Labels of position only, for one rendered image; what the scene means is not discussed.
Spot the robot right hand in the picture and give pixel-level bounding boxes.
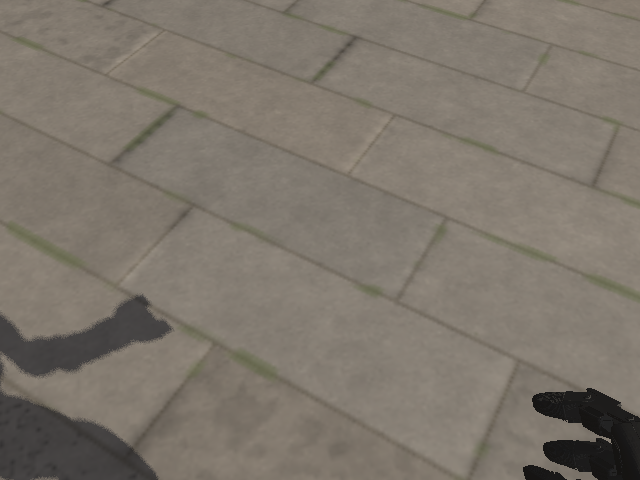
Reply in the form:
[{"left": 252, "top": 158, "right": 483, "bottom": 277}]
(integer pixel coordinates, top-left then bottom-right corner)
[{"left": 523, "top": 388, "right": 640, "bottom": 480}]

